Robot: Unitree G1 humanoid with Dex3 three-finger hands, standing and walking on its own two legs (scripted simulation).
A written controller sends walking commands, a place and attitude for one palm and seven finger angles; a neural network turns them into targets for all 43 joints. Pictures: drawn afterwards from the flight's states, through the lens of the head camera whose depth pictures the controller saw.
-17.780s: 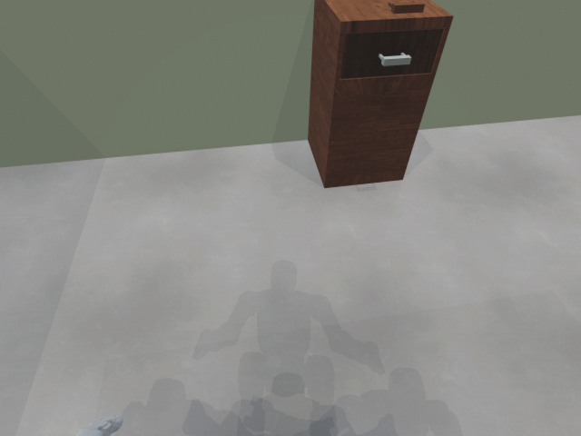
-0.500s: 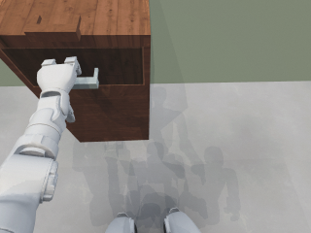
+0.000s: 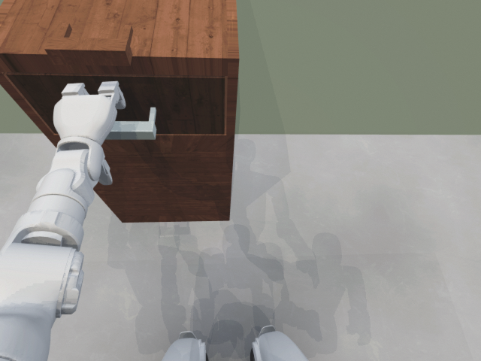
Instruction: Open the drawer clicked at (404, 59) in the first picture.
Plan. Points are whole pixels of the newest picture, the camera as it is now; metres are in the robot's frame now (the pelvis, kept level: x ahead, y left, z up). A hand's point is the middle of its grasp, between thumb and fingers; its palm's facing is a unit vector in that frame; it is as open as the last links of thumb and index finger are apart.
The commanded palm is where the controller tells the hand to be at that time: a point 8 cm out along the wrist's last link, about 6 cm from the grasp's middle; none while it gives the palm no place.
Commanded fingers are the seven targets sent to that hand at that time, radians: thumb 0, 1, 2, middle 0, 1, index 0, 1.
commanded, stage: lower the fingers behind the handle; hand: left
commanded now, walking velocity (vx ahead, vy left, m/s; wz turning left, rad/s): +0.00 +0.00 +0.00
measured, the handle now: (128, 121) +0.58 +0.18 -0.03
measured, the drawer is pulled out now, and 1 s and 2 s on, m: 0.00 0.00 0.00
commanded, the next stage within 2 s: lift the fingers back up to retry in 1.58 s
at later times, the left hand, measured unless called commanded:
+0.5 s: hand (109, 145) +0.51 +0.21 -0.02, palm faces +0.02 +0.02 -1.00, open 13.8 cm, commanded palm +0.50 +0.19 +0.04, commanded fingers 0.00 -0.50 0.30 -0.30 -1.20 -0.30 -1.20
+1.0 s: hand (116, 148) +0.51 +0.19 -0.02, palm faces -0.01 -0.01 -1.00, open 14.1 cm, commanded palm +0.49 +0.18 +0.01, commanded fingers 0.00 -0.50 0.30 -0.30 -1.20 -0.30 -1.20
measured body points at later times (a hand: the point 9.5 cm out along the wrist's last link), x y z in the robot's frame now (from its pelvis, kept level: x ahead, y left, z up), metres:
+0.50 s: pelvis -0.01 +0.00 -0.02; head +0.14 +0.01 +0.40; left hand +0.51 +0.20 +0.04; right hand -0.01 -0.27 -0.15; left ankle +0.00 +0.10 -0.68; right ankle +0.00 -0.12 -0.68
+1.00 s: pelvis -0.02 +0.00 -0.03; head +0.13 +0.01 +0.39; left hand +0.50 +0.19 +0.03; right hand -0.03 -0.27 -0.15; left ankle +0.00 +0.10 -0.68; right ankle +0.00 -0.12 -0.68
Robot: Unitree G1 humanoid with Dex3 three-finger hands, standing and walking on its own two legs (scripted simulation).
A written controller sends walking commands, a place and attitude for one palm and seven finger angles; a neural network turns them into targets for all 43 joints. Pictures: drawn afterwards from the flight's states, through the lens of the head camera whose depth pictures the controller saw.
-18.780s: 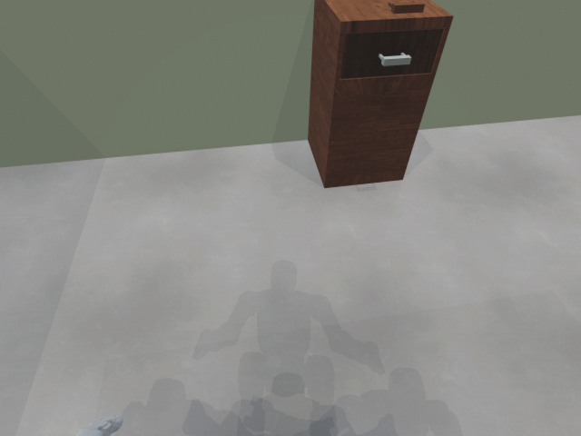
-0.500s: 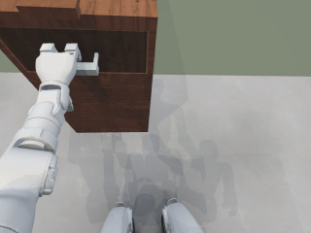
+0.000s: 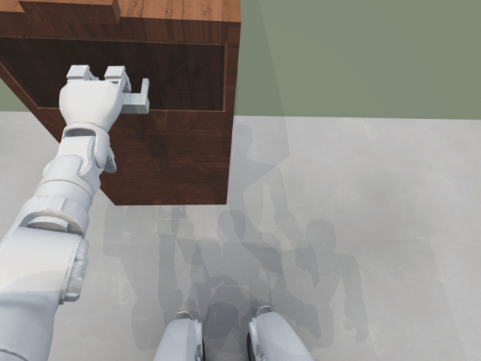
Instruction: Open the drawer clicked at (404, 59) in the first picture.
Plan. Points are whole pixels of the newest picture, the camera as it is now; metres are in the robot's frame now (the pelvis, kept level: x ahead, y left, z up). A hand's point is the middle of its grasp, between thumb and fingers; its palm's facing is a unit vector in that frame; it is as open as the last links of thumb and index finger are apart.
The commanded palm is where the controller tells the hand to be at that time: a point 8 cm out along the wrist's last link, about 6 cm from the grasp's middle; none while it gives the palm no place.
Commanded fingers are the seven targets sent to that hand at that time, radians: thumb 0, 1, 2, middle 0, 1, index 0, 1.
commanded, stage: lower the fingers behind the handle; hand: left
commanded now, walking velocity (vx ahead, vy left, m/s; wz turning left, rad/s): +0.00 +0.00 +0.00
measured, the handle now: (118, 93) +0.59 +0.18 +0.00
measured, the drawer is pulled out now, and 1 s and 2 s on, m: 0.00 0.00 0.00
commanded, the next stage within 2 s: lift the fingers back up to retry in 0.58 s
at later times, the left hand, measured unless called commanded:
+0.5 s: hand (106, 121) +0.53 +0.19 +0.01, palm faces -0.04 +0.02 -1.00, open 13.9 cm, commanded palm +0.51 +0.18 +0.03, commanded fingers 0.00 -0.50 0.30 -0.30 -1.20 -0.30 -1.20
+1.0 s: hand (105, 117) +0.53 +0.19 +0.02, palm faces -0.09 -0.03 -1.00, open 13.9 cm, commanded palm +0.52 +0.19 +0.08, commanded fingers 0.00 -0.50 0.30 -0.30 -1.20 -0.30 -1.20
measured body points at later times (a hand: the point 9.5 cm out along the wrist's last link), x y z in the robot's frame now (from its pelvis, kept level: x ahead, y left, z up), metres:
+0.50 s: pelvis -0.02 +0.00 -0.02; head +0.13 +0.01 +0.41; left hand +0.52 +0.19 +0.06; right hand -0.03 -0.27 -0.13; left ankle +0.02 +0.11 -0.64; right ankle +0.01 -0.12 -0.64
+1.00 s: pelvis -0.01 +0.00 +0.00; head +0.14 +0.01 +0.43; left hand +0.53 +0.19 +0.07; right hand -0.03 -0.26 -0.11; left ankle +0.02 +0.11 -0.64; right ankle +0.01 -0.12 -0.64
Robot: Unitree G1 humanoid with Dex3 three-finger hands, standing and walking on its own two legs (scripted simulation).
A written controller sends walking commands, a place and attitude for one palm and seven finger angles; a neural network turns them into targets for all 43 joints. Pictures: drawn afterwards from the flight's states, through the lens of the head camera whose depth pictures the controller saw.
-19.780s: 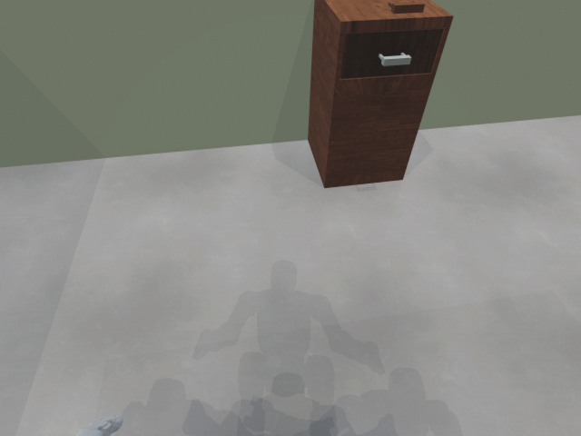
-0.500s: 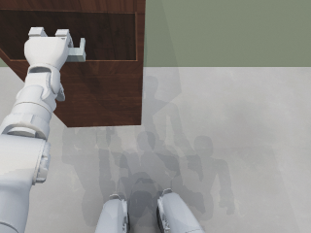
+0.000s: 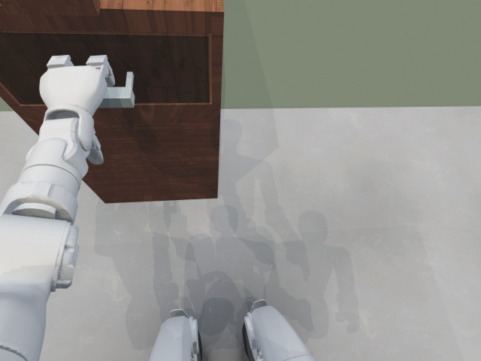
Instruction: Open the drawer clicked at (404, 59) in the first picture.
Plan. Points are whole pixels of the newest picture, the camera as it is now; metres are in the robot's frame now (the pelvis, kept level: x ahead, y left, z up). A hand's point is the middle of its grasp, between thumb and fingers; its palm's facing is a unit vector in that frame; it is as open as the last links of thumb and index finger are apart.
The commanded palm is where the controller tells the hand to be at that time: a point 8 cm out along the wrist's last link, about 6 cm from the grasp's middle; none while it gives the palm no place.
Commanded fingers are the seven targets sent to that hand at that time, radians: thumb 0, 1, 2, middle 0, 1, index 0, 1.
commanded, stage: lift the fingers back up to retry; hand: left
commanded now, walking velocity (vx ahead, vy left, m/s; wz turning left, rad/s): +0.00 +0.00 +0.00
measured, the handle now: (103, 87) +0.61 +0.18 +0.00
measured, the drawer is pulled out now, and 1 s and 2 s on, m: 0.00 0.00 0.00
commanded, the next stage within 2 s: re-aim the fingers above the handle in 0.46 s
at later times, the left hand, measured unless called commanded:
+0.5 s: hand (84, 99) +0.54 +0.19 +0.06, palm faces -0.09 -0.06 -0.99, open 13.8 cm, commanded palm +0.52 +0.19 +0.11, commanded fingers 0.00 -0.50 0.30 -0.30 -1.20 -0.30 -1.20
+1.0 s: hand (96, 99) +0.53 +0.17 +0.06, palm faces -0.10 -0.05 -0.99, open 13.8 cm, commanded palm +0.53 +0.18 +0.11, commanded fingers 0.00 -0.50 0.30 -0.30 -1.20 -0.30 -1.20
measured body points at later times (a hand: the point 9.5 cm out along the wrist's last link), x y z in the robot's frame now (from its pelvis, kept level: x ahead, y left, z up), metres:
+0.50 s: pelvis +0.04 +0.00 +0.04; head +0.15 +0.01 +0.48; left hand +0.53 +0.19 +0.11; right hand +0.05 -0.27 -0.08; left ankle +0.03 +0.10 -0.65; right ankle +0.03 -0.12 -0.65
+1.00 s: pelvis +0.03 +0.00 +0.04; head +0.14 +0.01 +0.48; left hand +0.53 +0.17 +0.11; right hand +0.03 -0.28 -0.08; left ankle +0.03 +0.10 -0.65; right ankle +0.03 -0.12 -0.65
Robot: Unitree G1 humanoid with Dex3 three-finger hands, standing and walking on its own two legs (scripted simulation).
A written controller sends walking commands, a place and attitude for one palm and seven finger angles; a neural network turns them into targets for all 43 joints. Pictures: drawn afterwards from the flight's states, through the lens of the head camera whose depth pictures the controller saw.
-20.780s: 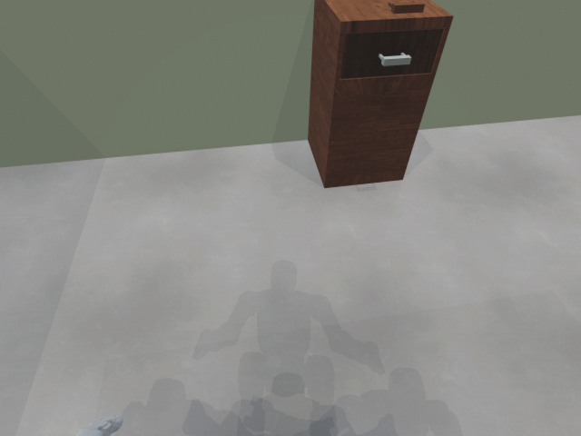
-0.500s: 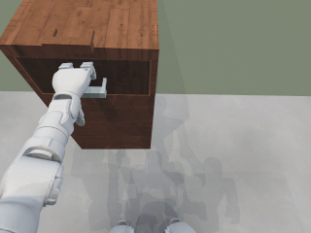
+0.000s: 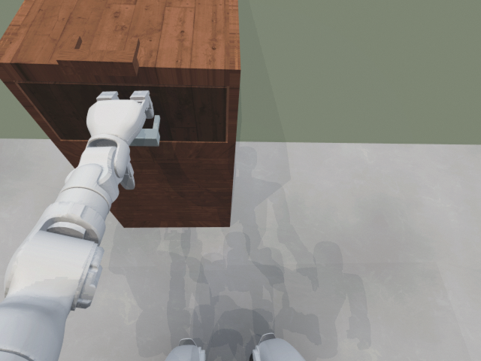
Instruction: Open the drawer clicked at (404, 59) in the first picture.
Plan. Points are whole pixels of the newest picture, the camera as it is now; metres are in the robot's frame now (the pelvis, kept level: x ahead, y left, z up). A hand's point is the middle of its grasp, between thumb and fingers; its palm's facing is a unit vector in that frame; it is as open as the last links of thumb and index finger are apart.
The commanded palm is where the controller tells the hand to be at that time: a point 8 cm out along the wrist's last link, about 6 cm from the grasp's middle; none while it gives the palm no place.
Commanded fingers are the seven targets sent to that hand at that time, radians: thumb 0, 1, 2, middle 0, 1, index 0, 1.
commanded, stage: re-aim the fingers above the handle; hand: left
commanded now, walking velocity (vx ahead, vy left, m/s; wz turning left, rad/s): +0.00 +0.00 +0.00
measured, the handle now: (133, 128) +0.58 +0.17 -0.04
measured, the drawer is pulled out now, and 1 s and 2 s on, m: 0.00 0.00 0.00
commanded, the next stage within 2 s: lower the fingers behind the handle in 1.58 s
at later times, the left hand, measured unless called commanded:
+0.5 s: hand (133, 136) +0.51 +0.15 +0.02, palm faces -0.07 -0.08 -0.99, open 13.8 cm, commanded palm +0.50 +0.17 +0.07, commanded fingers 0.00 -0.50 0.30 -0.30 -1.20 -0.30 -1.20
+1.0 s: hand (135, 124) +0.53 +0.15 +0.03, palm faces +0.00 -0.10 -1.00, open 13.8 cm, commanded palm +0.51 +0.18 +0.07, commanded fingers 0.00 -0.50 0.30 -0.30 -1.20 -0.30 -1.20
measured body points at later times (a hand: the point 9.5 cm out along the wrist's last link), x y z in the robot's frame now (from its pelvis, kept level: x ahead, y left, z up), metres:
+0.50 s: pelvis +0.00 +0.00 +0.00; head +0.11 +0.02 +0.43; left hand +0.50 +0.15 +0.08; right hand -0.01 -0.28 -0.12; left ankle +0.00 +0.11 -0.69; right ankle -0.01 -0.11 -0.69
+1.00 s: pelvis +0.00 +0.00 -0.01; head +0.12 +0.02 +0.43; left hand +0.53 +0.15 +0.08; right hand -0.01 -0.27 -0.12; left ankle +0.00 +0.11 -0.68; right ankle -0.01 -0.11 -0.68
